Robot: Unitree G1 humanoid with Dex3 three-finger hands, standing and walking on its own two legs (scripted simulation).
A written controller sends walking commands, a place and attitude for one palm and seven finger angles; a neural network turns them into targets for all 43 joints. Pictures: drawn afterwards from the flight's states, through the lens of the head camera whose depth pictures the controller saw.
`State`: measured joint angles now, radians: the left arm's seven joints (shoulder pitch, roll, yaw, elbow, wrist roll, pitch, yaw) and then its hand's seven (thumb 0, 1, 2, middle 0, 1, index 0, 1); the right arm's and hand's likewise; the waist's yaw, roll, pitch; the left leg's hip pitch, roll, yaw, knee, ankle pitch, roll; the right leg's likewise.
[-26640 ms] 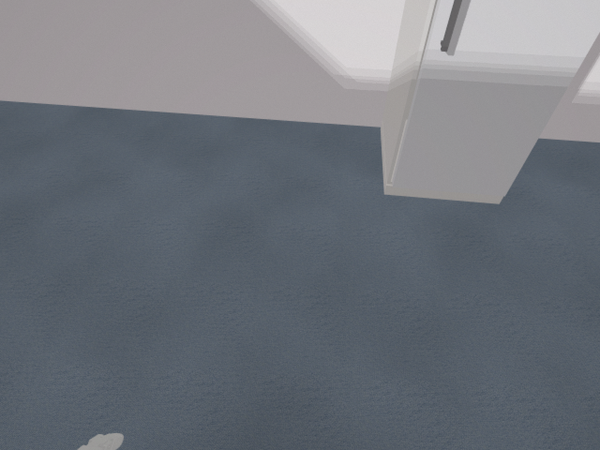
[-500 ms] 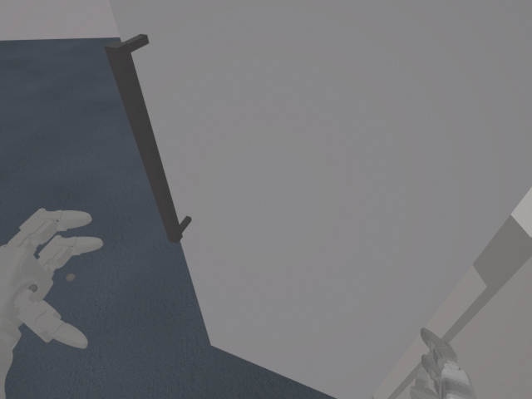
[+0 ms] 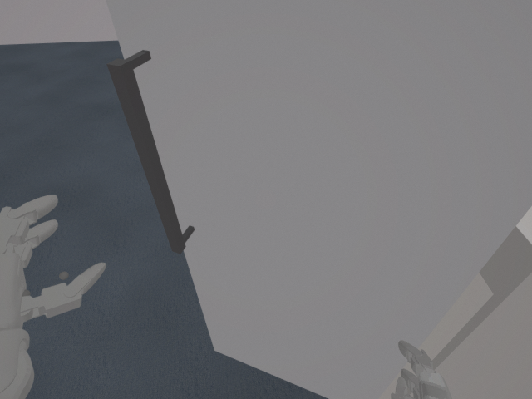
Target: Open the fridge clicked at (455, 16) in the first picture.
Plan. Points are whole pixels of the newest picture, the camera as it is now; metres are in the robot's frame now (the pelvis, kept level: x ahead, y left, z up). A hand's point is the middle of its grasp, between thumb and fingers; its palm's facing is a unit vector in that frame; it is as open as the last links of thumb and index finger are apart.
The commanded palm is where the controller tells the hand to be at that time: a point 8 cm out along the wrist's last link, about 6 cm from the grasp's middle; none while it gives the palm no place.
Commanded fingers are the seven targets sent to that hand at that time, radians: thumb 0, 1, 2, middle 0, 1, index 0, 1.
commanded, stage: draw the hand back to the body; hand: left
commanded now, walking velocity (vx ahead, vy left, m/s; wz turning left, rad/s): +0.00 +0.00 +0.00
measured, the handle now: (163, 171) +0.39 +0.22 +0.16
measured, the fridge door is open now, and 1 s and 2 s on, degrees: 64 64 64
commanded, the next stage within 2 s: step back with the hand held close in 0.58 s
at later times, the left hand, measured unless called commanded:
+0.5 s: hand (70, 281) +0.19 +0.26 +0.16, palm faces +0.48 -0.79 -0.38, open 7.5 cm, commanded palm +0.14 +0.29 +0.17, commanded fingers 0.00 0.90 0.90 -0.20 -0.30 -0.20 -0.30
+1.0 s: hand (69, 283) +0.19 +0.26 +0.15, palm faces +0.37 -0.81 -0.46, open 7.4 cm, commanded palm +0.13 +0.30 +0.18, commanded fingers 0.00 0.90 0.90 -0.20 -0.30 -0.20 -0.30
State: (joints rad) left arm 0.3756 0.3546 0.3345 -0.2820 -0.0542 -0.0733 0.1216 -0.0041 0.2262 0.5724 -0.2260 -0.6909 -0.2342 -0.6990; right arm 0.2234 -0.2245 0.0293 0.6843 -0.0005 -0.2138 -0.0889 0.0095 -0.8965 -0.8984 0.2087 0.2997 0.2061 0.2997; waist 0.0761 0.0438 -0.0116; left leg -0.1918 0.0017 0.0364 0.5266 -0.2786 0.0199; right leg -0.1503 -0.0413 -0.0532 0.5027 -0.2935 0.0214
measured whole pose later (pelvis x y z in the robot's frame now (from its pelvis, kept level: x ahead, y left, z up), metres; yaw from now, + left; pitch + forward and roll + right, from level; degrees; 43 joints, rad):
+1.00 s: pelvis -0.02 +0.01 +0.00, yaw -2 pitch -1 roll -1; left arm 0.52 0.39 0.39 -0.46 -0.04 -0.17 0.12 0.01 0.89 0.90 -0.21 -0.30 -0.21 -0.31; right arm 0.18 -0.22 0.00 0.57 0.01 -0.06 -0.09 0.01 -0.90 -0.90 0.21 0.30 0.20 0.30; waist 0.01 0.00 0.04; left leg -0.27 0.01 0.06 0.52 -0.24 0.03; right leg -0.24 -0.04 -0.03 0.49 -0.24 0.03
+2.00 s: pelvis -0.16 +0.05 +0.00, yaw -2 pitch +0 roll -5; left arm 0.49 0.45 0.48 -0.56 -0.05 -0.27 0.14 0.01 0.89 0.90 -0.21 -0.30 -0.22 -0.31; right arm 0.18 -0.17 0.00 0.60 -0.01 -0.16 -0.06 0.01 -0.90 -0.90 0.21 0.30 0.20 0.30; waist 0.01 -0.02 0.07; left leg -0.43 0.03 0.01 0.47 -0.04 0.07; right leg -0.34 0.06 -0.01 0.88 -0.50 0.01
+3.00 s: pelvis -0.27 +0.09 -0.01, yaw +1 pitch -1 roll -1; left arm 0.53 0.45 0.45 -0.51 -0.02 -0.23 0.13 0.01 0.89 0.90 -0.21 -0.30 -0.21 -0.31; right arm 0.27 -0.15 0.03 0.62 -0.01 -0.14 -0.04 0.01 -0.90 -0.90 0.21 0.30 0.21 0.30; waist 0.00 -0.01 0.00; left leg -0.32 0.04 0.03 0.64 -0.32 0.01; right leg -0.25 0.04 -0.07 0.53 -0.26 -0.04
